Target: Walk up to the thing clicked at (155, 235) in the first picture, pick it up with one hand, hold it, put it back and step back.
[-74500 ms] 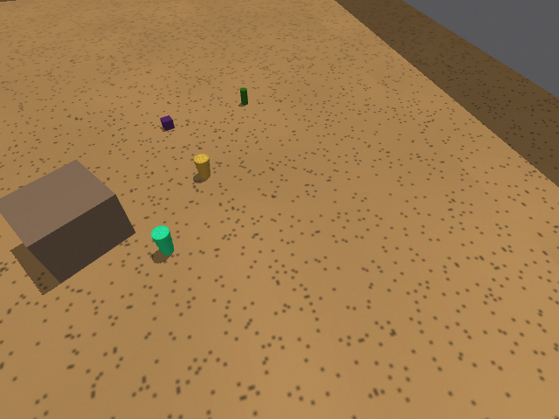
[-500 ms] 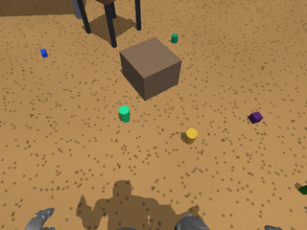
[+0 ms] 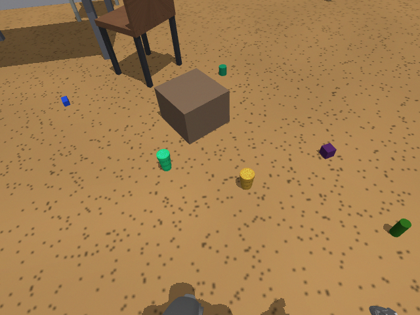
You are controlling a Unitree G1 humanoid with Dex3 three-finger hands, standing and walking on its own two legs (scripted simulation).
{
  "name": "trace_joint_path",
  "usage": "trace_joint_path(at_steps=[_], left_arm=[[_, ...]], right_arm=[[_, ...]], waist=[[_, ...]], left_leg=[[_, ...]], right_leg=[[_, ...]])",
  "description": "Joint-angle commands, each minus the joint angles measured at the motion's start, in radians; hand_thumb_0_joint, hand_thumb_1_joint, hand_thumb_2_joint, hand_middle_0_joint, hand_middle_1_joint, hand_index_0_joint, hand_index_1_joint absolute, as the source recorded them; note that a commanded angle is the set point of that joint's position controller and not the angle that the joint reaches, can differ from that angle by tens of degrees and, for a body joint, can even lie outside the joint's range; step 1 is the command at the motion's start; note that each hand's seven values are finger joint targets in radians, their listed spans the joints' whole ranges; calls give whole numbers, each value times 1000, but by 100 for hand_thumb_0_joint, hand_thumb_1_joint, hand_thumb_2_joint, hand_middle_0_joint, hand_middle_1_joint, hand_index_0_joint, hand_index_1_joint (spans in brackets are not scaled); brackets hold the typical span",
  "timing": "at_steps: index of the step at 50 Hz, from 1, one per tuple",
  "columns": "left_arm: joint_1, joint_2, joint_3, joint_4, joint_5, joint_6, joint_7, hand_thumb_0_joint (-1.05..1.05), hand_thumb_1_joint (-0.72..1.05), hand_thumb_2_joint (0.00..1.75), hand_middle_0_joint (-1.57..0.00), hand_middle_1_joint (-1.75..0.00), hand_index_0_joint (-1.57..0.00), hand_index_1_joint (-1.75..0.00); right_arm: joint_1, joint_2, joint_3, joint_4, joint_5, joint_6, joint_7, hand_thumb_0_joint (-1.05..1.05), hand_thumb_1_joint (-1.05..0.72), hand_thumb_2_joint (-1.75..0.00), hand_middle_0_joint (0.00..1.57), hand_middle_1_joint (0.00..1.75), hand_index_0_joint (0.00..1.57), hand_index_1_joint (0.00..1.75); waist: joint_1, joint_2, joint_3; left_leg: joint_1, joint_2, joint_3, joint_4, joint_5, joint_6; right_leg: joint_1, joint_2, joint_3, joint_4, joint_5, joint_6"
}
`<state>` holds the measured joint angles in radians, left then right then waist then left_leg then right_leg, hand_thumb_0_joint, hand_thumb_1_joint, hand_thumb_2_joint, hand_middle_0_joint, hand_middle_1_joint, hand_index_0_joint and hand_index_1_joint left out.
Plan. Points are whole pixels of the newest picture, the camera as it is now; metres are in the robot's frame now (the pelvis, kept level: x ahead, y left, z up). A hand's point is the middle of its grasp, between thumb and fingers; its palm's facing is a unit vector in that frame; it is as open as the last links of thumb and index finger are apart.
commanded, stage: step back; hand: left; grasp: from above
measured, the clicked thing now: (165, 161) +1.03 +0.37 -0.70
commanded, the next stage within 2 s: stand in 1.04 s
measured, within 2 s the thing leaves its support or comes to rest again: neither
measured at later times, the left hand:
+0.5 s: hand out of the picture +0.00 +0.27 -0.13, palm faces +0.11 -0.91 -0.39, open 7.4 cm
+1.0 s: hand out of the picture +0.05 +0.30 -0.15, palm faces +0.18 -0.89 -0.43, open 7.4 cm
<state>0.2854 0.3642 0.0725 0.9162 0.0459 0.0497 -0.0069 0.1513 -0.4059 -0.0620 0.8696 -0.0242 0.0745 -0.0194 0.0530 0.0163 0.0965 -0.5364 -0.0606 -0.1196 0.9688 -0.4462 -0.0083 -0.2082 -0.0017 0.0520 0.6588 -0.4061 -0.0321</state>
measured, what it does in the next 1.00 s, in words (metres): steps on the spot: left foot, then right foot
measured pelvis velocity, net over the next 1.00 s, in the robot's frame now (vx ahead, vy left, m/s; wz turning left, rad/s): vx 0.01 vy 0.01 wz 0.16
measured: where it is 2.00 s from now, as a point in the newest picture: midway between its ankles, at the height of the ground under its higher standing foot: outside the picture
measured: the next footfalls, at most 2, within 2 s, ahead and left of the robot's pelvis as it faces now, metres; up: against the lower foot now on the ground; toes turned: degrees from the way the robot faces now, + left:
left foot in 0.24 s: -0.02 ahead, +0.12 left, +0.00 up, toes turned +6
right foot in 0.54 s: +0.07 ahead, -0.12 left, +0.00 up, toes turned +7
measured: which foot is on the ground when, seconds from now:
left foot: up 0.00-0.22, down 0.24-0.56, up 0.58-0.90, down 0.92-1.00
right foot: down 0.00-0.28, up 0.30-0.52, down 0.54-1.00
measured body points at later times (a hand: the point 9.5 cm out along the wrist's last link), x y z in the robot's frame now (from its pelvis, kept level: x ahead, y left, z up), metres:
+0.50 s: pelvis -0.03 -0.02 +0.00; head -0.03 -0.02 +0.45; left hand -0.01 +0.32 -0.11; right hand +0.07 -0.32 -0.12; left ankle -0.06 +0.12 -0.73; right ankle +0.02 -0.12 -0.71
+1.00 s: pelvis +0.01 +0.01 -0.01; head +0.05 +0.00 +0.44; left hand +0.04 +0.34 -0.12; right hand +0.13 -0.29 -0.14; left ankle +0.01 +0.14 -0.73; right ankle +0.04 -0.12 -0.72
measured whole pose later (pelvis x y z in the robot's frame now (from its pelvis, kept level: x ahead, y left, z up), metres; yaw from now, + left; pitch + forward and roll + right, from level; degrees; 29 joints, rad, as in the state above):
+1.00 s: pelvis +0.01 +0.01 -0.01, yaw +9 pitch -2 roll +1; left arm 0.15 0.39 0.06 0.97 0.00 -0.01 0.03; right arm 0.15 -0.36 -0.05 1.01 -0.03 0.01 0.00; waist 0.02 0.00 0.13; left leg -0.29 0.01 0.01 0.65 -0.31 -0.02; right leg -0.32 -0.08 -0.04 0.75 -0.38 0.00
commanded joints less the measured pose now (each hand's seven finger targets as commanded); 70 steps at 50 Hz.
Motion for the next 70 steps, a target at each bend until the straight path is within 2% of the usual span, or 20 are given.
trace_joint_path(at_steps=[1, 7, 12, 13, 14, 15, 16, 23, 26, 27, 28, 30, 33, 44, 46, 47, 49, 51, 55, 70], left_arm=[[-181, 244, 70, -123, 2, -63, 30, 0, 90, 90, -20, -30, -20, -30], [4, 287, 89, -88, 4, -76, 23, 0, 90, 90, -20, -30, -20, -30], [-67, 261, 53, -106, -12, -65, 12, 0, 90, 90, -20, -30, -20, -30], [-61, 210, 37, -111, -13, -67, 11, 0, 90, 90, -20, -30, -20, -30], [-86, 153, 22, -121, -27, -72, 7, 0, 90, 90, -20, -30, -20, -30], [-165, 242, 52, -113, -22, -74, 13, 0, 90, 90, -20, -30, -20, -30], [-170, 276, 58, -108, -20, -80, 9, 0, 90, 90, -20, -30, -20, -30], [-63, 208, 49, -34, -28, -104, -10, 0, 90, 90, -20, -30, -20, -30], [67, 196, 52, 39, -24, -121, 15, 0, 90, 90, -20, -30, -20, -30], [80, 237, 65, 45, -15, -127, 26, 0, 90, 90, -20, -30, -20, -30], [89, 324, 83, 30, 0, -137, 34, 0, 90, 90, -20, -30, -20, -30], [-68, 367, 83, -23, -1, -130, 37, 0, 90, 90, -20, -30, -20, -30], [-106, 284, 59, -29, -16, -142, 39, 0, 90, 90, -20, -30, -20, -30], [-120, 270, 46, -21, -35, -111, 47, 0, 90, 90, -20, -30, -20, -30], [-136, 238, 36, -32, -41, -97, 45, 0, 90, 90, -20, -30, -20, -30], [-130, 203, 27, -47, -45, -92, 44, 0, 90, 90, -20, -30, -20, -30], [-141, 203, 21, -6, -54, -74, 45, 0, 90, 90, -20, -30, -20, -30], [-128, 205, 16, 28, -50, -77, 39, 0, 90, 90, -20, -30, -20, -30], [-125, 212, -5, 66, -40, -91, 28, 0, 90, 90, -20, -30, -20, -30], [-247, 205, -35, 158, -38, -92, 9, 0, 90, 90, -20, -30, -20, -30]], right_arm=[[46, -143, -28, -41, 11, -48, -6, 0, -90, -90, 20, 30, 20, 30], [-49, -159, -32, -56, -12, -77, 18, 0, -90, -90, 20, 30, 20, 30], [94, -156, -51, 24, -16, -106, 26, 0, -90, -90, 20, 30, 20, 30], [145, -179, -66, 37, -21, -114, 22, 0, -90, -90, 20, 30, 20, 30], [158, -268, -87, 38, -23, -116, 22, 0, -90, -90, 20, 30, 20, 30], [163, -325, -98, 27, -15, -112, 27, 0, -90, -90, 20, 30, 20, 30], [121, -312, -97, 23, -10, -114, 25, 0, -90, -90, 20, 30, 20, 30], [44, -222, -64, -4, -13, -111, 36, 0, -90, -90, 20, 30, 20, 30], [-44, -159, -39, -26, 0, -82, 37, 0, -90, -90, 20, 30, 20, 30], [-10, -94, -18, -31, 5, -76, 32, 0, -90, -90, 20, 30, 20, 30], [17, -45, 0, -46, 11, -73, 26, 0, -90, -90, 20, 30, 20, 30], [75, -176, -44, 8, 5, -59, 12, 0, -90, -90, 20, 30, 20, 30], [93, -168, -41, 51, 4, -62, 19, 0, -90, -90, 20, 30, 20, 30], [72, -121, -27, 79, 0, -75, 18, 0, -90, -90, 20, 30, 20, 30], [98, -154, -43, 106, -5, -84, 10, 0, -90, -90, 20, 30, 20, 30], [86, -210, -54, 96, -11, -89, 5, 0, -90, -90, 20, 30, 20, 30], [-51, -259, -45, 63, 9, -88, 8, 0, -90, -90, 20, 30, 20, 30], [-105, -216, -32, 74, 2, -79, 10, 0, -90, -90, 20, 30, 20, 30], [-68, -179, -9, 104, 14, -117, 10, 0, -90, -90, 20, 30, 20, 30], [-145, -146, 14, 178, 17, -109, 22, 0, -90, -90, 20, 30, 20, 30]], waist=[[-79, -132, -1], [54, -208, -49], [-48, -126, -79], [-70, -12, -130], [-78, 202, -117], [-114, 151, -29], [-94, 106, 42], [-62, 171, 6], [29, 118, -70], [29, -25, -76], [28, -215, -66], [-22, -90, -9], [-47, -65, -5], [-48, -203, -146], [-61, -111, -190], [-54, 14, -219], [-38, 135, -178], [-12, 120, -136], [-23, 66, -172], [-51, 0, -95]], left_leg=[[32, -44, -23, 160, 73, -4], [-4, 52, 51, -230, -60, -18], [396, 23, 134, -616, 121, 38], [562, 100, -19, -634, 119, 68], [608, 294, -362, -704, -81, 165], [445, 423, -487, -747, -252, 294], [318, 445, -463, -760, -261, 313], [274, 254, -125, -673, -36, 201], [114, 181, 14, -426, 16, 125], [33, 106, 60, -265, -9, 87], [-63, -20, 38, -78, -112, 39], [58, 60, -60, 7, -144, 27], [67, 79, -73, 16, -9, 18], [270, 67, 164, -401, 147, 15], [377, 97, 115, -495, 446, 43], [417, 223, -41, -499, 584, 92], [254, 371, -184, -532, 482, 247], [208, 302, -78, -523, 384, 192], [290, 211, -22, -487, 540, 46], [405, 190, 26, -665, 328, 23]], right_leg=[[-113, -161, 88, -262, 328, -96], [171, -257, 235, -299, -72, -158], [-50, -217, 113, -157, 86, -109], [-177, -166, 50, -8, 150, -65], [-391, -4, -87, 175, -28, 1], [-400, -32, -54, 270, -178, 0], [-340, -70, 11, 298, -176, -10], [-165, -20, -98, 37, 1, 16], [145, 25, -133, -174, 175, 22], [197, -44, 10, -251, 118, 12], [159, -276, 392, -407, -34, -33], [-81, -419, 545, -463, -302, -182], [-49, -284, 268, -389, -2, -121], [36, -234, 5, -67, 756, -105], [-9, -186, -26, 45, 644, -42], [-77, -126, -51, 129, 501, -7], [-37, -18, -93, 132, -53, 16], [13, -24, -80, -7, -46, 6], [133, -123, 16, -156, 452, 1], [76, -125, 16, -360, 264, 16]])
